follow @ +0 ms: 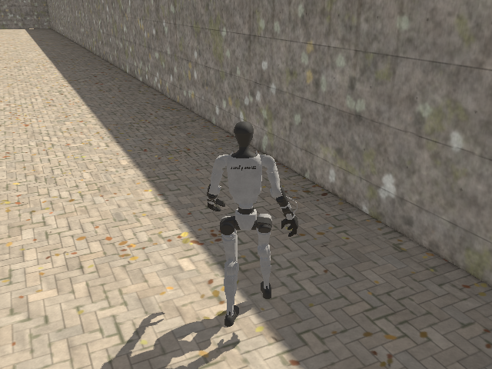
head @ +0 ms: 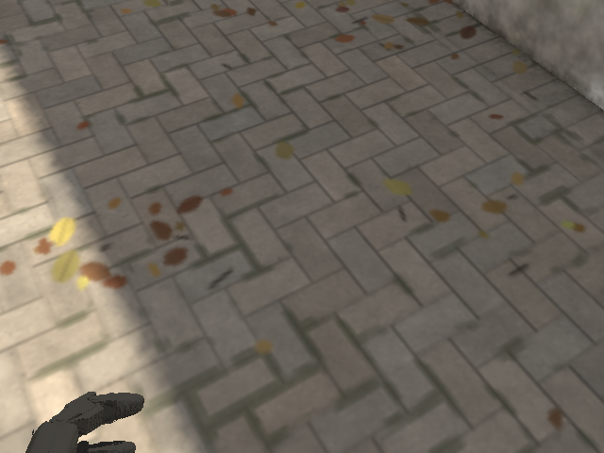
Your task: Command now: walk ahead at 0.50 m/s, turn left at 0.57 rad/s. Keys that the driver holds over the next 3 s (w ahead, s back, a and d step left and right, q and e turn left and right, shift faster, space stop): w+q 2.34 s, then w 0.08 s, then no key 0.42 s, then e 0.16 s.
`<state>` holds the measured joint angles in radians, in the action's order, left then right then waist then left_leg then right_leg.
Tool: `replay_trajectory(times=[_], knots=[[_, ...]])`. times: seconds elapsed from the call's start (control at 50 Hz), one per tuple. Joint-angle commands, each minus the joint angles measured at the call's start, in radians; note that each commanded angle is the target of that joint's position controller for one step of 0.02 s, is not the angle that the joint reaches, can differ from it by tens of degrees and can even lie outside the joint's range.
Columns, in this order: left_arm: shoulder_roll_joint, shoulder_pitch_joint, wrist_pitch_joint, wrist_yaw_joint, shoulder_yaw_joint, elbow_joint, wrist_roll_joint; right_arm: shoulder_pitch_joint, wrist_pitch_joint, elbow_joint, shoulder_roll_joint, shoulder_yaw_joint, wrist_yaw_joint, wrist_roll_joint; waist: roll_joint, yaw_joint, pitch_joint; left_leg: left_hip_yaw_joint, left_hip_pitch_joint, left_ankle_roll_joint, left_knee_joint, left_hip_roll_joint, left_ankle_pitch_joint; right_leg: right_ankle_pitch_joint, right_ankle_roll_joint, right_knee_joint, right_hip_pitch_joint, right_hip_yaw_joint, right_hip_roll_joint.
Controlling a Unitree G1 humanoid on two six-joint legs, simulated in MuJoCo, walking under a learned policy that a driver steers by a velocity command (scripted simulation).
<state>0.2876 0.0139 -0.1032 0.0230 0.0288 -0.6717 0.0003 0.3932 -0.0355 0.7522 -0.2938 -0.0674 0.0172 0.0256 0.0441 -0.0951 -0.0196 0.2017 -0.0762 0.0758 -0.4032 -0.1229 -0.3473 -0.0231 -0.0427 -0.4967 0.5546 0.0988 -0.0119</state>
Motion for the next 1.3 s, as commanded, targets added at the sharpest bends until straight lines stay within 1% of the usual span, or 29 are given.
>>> replay_trajectory(times=[0.02, 0.04, 0.06, 0.08, 0.1, 0.12, 0.14, 0.2, 0.28, 0.46, 0.52, 0.54, 0.56, 0.58, 0.6, 0.62, 0.64, 0.68, 0.76, 0.86, 0.96, 1.02, 1.04, 1.06, 1.08, 1.1, 1.14, 1.2, 1.3], knots=[[0.132, 0.021, -0.026, -0.002, 0.051, 0.059, -0.005, -0.023, 0.002, -0.052, -0.151, -0.041, 0.007, -0.001, -0.161, 0.082, 0.033, 0.231, -0.044, 0.098, -0.025, 0.243, 0.344, 0.078, 0.046, 0.05, -0.189, -0.025, 0.017], [0.159, 0.12, -0.03, -0.009, 0.066, 0.04, 0.004, -0.032, 0.002, -0.06, -0.119, -0.03, 0.004, -0.005, -0.148, 0.132, 0.103, 0.198, -0.077, 0.07, -0.14, 0.194, 0.391, 0.07, 0.083, 0.071, -0.36, -0.019, -0.012], [0.213, 0.273, -0.031, -0.018, 0.081, 0.028, 0.018, -0.031, -0.001, -0.08, -0.065, -0.009, 0.0, -0.021, -0.053, 0.195, 0.248, 0.119, -0.203, 0.033, -0.408, 0.132, 0.255, 0.099, 0.147, 0.037, -0.631, 0.129, -0.176], [0.279, 0.358, -0.015, -0.016, 0.099, -0.008, 0.021, 0.117, -0.011, -0.1, -0.008, 0.01, -0.001, 0.007, 0.271, 0.138, 0.373, -0.014, -0.563, -0.038, -0.725, -0.004, -0.233, 0.282, 0.318, 0.108, -0.952, 0.581, -0.402], [0.191, 0.348, -0.008, -0.011, 0.083, 0.001, -0.006, 0.109, -0.014, -0.078, -0.111, -0.005, 0.002, 0.015, 0.194, 0.156, 0.317, 0.001, -0.688, -0.054, -0.862, 0.086, -0.233, 0.503, 0.307, 0.163, -0.918, 0.688, -0.421], [0.13, 0.307, -0.002, -0.016, 0.068, 0.011, -0.006, -0.008, -0.009, -0.088, -0.167, -0.022, 0.001, 0.011, 0.088, 0.186, 0.18, -0.015, -0.718, -0.063, -0.894, 0.121, -0.136, 0.499, 0.259, 0.185, -0.793, 0.526, -0.372], [0.116, 0.256, 0.004, -0.018, 0.06, 0.014, 0.006, -0.07, -0.005, -0.101, -0.162, -0.025, 0.003, 0.001, 0.021, 0.171, 0.099, -0.051, -0.69, -0.071, -0.877, 0.153, -0.063, 0.379, 0.23, 0.204, -0.666, 0.393, -0.327], [0.079, 0.206, 0.001, -0.019, 0.049, -0.009, 0.014, -0.098, 0.005, -0.119, -0.102, -0.025, -0.009, 0.003, 0.068, 0.119, 0.009, -0.079, -0.602, -0.073, -0.776, 0.215, 0.024, 0.172, 0.209, 0.284, -0.471, 0.164, -0.24], [0.121, 0.217, -0.01, -0.017, 0.067, -0.046, 0.002, -0.159, 0.018, -0.155, -0.051, -0.011, -0.016, -0.005, 0.043, 0.115, -0.011, -0.103, -0.639, -0.088, -0.644, 0.24, 0.105, 0.023, 0.243, 0.343, -0.455, 0.028, -0.257], [0.195, 0.28, 0.023, -0.026, 0.088, -0.108, -0.022, -0.381, 0.003, -0.224, -0.044, -0.001, -0.068, 0.001, 0.016, 0.172, -0.059, -0.21, -0.561, -0.038, -0.251, 0.204, 0.323, -0.114, 0.178, 0.323, -0.579, -0.214, -0.26], [0.238, 0.279, 0.043, -0.034, 0.102, -0.112, -0.037, -0.323, 0.012, -0.23, -0.095, -0.028, -0.073, -0.009, 0.05, 0.108, 0.003, -0.285, -0.413, 0.022, -0.219, 0.122, 0.172, -0.533, 0.148, 0.136, -0.639, -0.271, -0.266], [0.242, 0.267, 0.051, -0.038, 0.102, -0.108, -0.041, -0.202, 0.015, -0.201, -0.131, -0.05, -0.069, -0.009, 0.041, 0.033, 0.068, -0.308, -0.248, 0.053, -0.176, 0.079, 0.183, -0.629, 0.129, -0.034, -0.606, -0.301, -0.245], [0.215, 0.275, 0.052, -0.043, 0.09, -0.103, -0.032, -0.022, 0.023, -0.149, -0.192, -0.085, -0.054, -0.004, 0.004, -0.052, 0.157, -0.271, 0.033, 0.093, -0.138, 0.061, 0.223, -0.536, 0.093, -0.275, -0.453, -0.319, -0.208], [0.097, 0.35, 0.041, -0.035, 0.048, -0.054, 0.019, 0.043, 0.026, -0.136, -0.31, -0.11, -0.035, 0.005, -0.254, -0.002, 0.249, 0.169, 0.408, 0.23, -0.133, 0.321, 0.187, 0.222, 0.032, -0.655, -0.029, -0.311, -0.091], [0.083, 0.321, 0.005, -0.024, 0.029, -0.022, 0.01, 0.038, 0.008, -0.175, -0.304, -0.095, -0.04, 0.006, -0.274, 0.005, 0.421, 0.639, 0.526, 0.363, 0.058, 0.462, -0.047, 0.641, 0.017, -0.863, 0.179, -0.083, 0.047], [0.171, 0.198, -0.018, -0.013, 0.052, 0.002, -0.033, 0.021, -0.007, -0.165, -0.224, -0.07, -0.048, -0.004, -0.159, -0.038, 0.313, 0.531, 0.456, 0.296, 0.111, 0.436, -0.047, 0.555, 0.036, -0.885, 0.28, -0.009, -0.012], [0.163, 0.163, -0.032, -0.011, 0.047, 0.017, -0.042, -0.021, -0.018, -0.158, -0.196, -0.06, -0.048, -0.007, -0.134, -0.009, 0.194, 0.403, 0.317, 0.261, 0.117, 0.4, 0.018, 0.465, 0.052, -0.815, 0.281, -0.022, -0.049], [0.164, 0.184, -0.029, -0.023, 0.054, -0.005, 0.0, -0.143, -0.022, -0.175, -0.142, -0.04, -0.043, -0.015, -0.083, 0.08, 0.089, 0.23, 0.057, 0.216, 0.135, 0.323, 0.226, 0.357, 0.037, -0.66, 0.145, -0.017, -0.11], [0.123, 0.188, 0.008, -0.022, 0.049, -0.007, 0.017, -0.163, -0.029, -0.167, -0.147, -0.039, -0.023, -0.019, -0.095, 0.117, 0.054, 0.118, -0.13, 0.224, 0.184, 0.27, 0.404, 0.256, -0.018, -0.522, 0.052, -0.044, -0.098], [0.071, -0.008, 0.005, -0.013, 0.027, 0.043, 0.009, -0.089, -0.019, -0.12, -0.169, -0.046, -0.001, -0.008, -0.113, 0.045, 0.004, 0.057, -0.192, 0.159, 0.17, 0.205, 0.293, -0.036, -0.039, -0.159, -0.01, -0.048, -0.031], [0.114, -0.069, -0.012, 0.007, 0.041, 0.069, -0.008, -0.027, -0.009, -0.08, -0.162, -0.046, 0.005, 0.002, -0.134, 0.032, -0.001, 0.177, -0.1, 0.132, 0.068, 0.252, 0.208, -0.017, -0.005, -0.016, -0.072, -0.007, -0.001], [0.142, 0.056, -0.022, 0.003, 0.063, 0.04, -0.007, -0.047, 0.002, -0.08, -0.143, -0.043, 0.006, -0.002, -0.169, 0.103, 0.033, 0.219, -0.078, 0.095, -0.054, 0.236, 0.272, 0.087, 0.048, 0.038, -0.237, -0.035, 0.01], [0.174, 0.164, -0.028, -0.004, 0.078, 0.025, 0.007, -0.046, 0.001, -0.088, -0.096, -0.026, 0.001, -0.008, -0.138, 0.154, 0.125, 0.172, -0.126, 0.062, -0.218, 0.181, 0.281, 0.096, 0.092, 0.036, -0.432, 0.006, -0.053], [0.247, 0.293, -0.028, -0.012, 0.095, 0.015, 0.026, 0.026, -0.003, -0.106, -0.036, -0.007, 0.0, -0.007, 0.039, 0.168, 0.28, 0.055, -0.37, -0.004, -0.535, 0.073, 0.076, 0.183, 0.195, 0.037, -0.778, 0.27, -0.263], [0.256, 0.365, -0.012, -0.003, 0.103, -0.019, 0.011, 0.093, -0.011, -0.125, -0.048, 0.001, 0.002, 0.013, 0.308, 0.15, 0.361, -0.015, -0.622, -0.043, -0.794, 0.031, -0.257, 0.474, 0.298, 0.163, -0.929, 0.682, -0.415], [0.17, 0.32, -0.007, -0.002, 0.08, -0.002, -0.005, 0.045, -0.009, -0.106, -0.143, -0.021, 0.003, 0.019, 0.168, 0.165, 0.234, 0.005, -0.71, -0.056, -0.897, 0.1, -0.196, 0.638, 0.269, 0.209, -0.836, 0.652, -0.398], [0.115, 0.231, 0.007, -0.01, 0.061, 0.003, 0.006, -0.099, 0.0, -0.13, -0.16, -0.031, 0.002, -0.001, 0.031, 0.157, 0.051, -0.055, -0.689, -0.065, -0.878, 0.164, -0.052, 0.438, 0.217, 0.237, -0.592, 0.37, -0.316], [0.08, 0.191, -0.001, -0.016, 0.052, -0.019, 0.01, -0.1, 0.013, -0.131, -0.1, -0.029, -0.009, 0.004, 0.079, 0.114, 0.0, -0.08, -0.595, -0.065, -0.781, 0.222, 0.027, 0.229, 0.203, 0.303, -0.444, 0.149, -0.241], [0.133, 0.216, -0.008, -0.018, 0.072, -0.061, 0.005, -0.18, 0.018, -0.166, -0.056, -0.015, -0.02, -0.004, 0.03, 0.121, -0.012, -0.1, -0.655, -0.084, -0.597, 0.241, 0.184, 0.014, 0.233, 0.349, -0.481, -0.027, -0.255]])
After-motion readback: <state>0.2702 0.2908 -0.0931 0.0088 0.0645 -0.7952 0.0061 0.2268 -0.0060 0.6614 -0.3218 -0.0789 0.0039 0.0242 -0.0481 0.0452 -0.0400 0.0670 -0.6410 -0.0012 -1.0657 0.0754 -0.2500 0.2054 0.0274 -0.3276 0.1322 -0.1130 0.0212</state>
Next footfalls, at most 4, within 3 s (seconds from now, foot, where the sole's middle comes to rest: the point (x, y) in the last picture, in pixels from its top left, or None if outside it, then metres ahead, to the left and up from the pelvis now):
0.06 right None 0.20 -0.13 -0.77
0.56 left None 0.42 0.19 -0.77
1.04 right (212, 332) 0.77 0.15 -0.77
1.56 left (45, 345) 0.76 0.53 -0.77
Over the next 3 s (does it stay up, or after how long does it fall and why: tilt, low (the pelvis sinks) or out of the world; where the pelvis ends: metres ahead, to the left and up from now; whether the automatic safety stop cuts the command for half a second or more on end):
stays up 0.93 0.96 0.00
